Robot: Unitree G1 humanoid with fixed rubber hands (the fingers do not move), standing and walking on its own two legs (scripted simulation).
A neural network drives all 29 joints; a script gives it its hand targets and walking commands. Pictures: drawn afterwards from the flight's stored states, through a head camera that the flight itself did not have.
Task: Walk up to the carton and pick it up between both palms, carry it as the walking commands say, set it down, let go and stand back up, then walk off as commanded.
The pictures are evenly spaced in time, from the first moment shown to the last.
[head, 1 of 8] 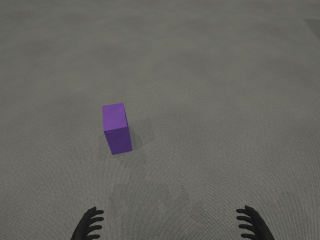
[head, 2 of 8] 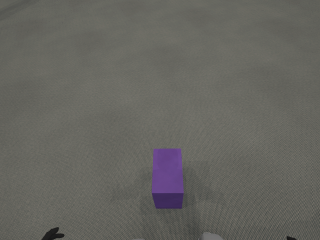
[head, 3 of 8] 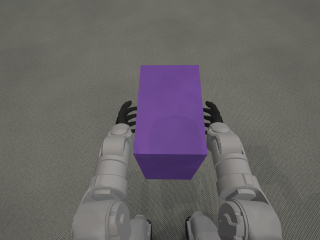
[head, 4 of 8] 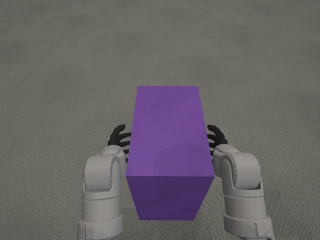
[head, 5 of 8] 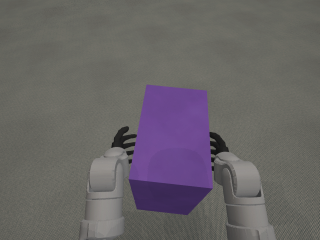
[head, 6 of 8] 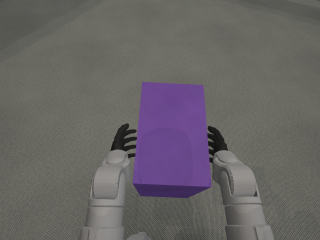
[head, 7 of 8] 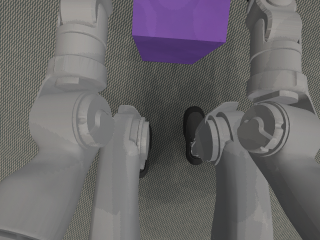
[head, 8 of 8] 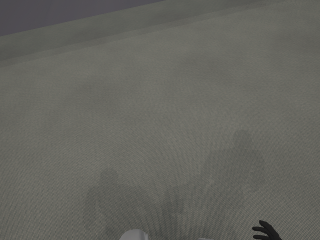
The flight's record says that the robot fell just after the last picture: no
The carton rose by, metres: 0.66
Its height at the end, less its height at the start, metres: +0.00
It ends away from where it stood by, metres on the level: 4.46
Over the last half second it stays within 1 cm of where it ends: yes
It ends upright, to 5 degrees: yes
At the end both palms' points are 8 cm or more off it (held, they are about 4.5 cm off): yes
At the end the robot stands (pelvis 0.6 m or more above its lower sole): yes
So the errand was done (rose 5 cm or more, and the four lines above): yes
